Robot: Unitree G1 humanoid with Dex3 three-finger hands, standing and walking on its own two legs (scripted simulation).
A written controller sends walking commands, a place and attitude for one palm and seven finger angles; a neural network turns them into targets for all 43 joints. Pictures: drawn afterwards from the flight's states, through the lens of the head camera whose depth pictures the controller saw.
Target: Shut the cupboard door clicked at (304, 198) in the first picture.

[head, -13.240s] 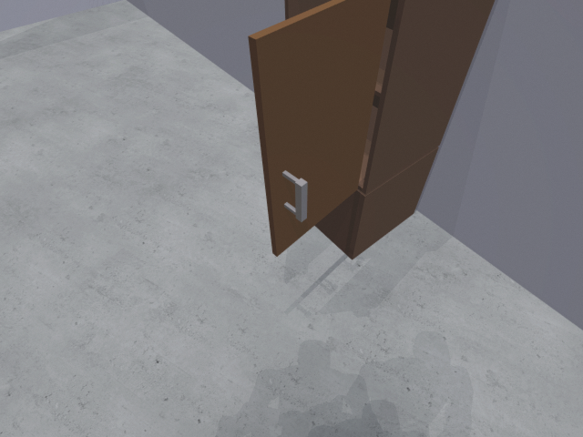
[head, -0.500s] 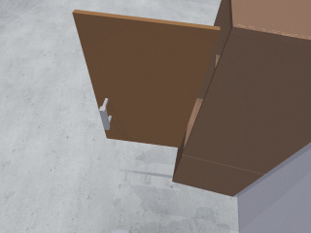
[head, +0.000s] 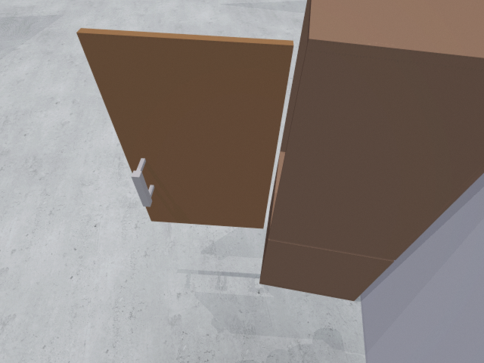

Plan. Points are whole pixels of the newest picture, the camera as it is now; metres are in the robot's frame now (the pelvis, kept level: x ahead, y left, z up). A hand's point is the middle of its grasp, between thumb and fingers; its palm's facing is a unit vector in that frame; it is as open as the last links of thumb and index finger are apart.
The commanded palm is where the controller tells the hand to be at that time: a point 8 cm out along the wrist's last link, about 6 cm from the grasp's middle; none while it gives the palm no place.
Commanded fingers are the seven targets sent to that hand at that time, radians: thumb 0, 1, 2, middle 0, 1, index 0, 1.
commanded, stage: come to a stop and stand still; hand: left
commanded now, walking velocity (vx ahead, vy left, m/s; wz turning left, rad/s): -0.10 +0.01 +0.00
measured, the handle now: (144, 183) +0.53 +0.28 -0.11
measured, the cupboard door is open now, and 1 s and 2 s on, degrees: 97 97 97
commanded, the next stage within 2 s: look again from close up in 0.10 s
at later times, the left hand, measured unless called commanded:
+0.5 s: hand out of the picture +0.02 +0.20 -0.17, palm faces -0.02 -0.97 -0.25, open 7.3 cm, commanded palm none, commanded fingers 0.00 0.90 0.90 -0.20 -0.30 -0.20 -0.30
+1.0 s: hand out of the picture +0.03 +0.20 -0.17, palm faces -0.02 -0.97 -0.23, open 7.3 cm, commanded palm none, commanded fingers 0.00 0.90 0.90 -0.20 -0.30 -0.20 -0.30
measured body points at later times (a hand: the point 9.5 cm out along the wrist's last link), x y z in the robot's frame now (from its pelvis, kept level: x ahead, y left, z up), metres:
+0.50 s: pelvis -0.01 +0.01 +0.00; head +0.01 -0.01 +0.45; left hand +0.02 +0.25 -0.15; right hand +0.02 -0.22 -0.16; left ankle +0.00 +0.12 -0.74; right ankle -0.03 -0.12 -0.74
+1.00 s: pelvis +0.01 +0.01 +0.00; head +0.02 +0.00 +0.45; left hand +0.03 +0.25 -0.15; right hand +0.03 -0.24 -0.15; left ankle +0.00 +0.12 -0.74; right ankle -0.03 -0.12 -0.74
